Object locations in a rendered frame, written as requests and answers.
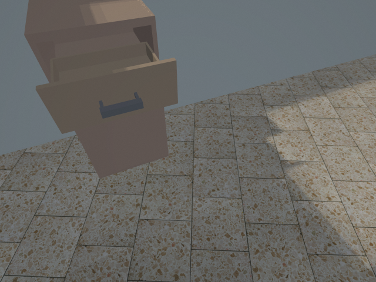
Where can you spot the cabinet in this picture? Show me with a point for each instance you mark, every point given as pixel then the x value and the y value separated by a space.
pixel 56 28

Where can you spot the drawer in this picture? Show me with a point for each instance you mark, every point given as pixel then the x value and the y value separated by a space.
pixel 113 75

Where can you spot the handle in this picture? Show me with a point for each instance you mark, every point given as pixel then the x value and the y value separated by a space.
pixel 120 108

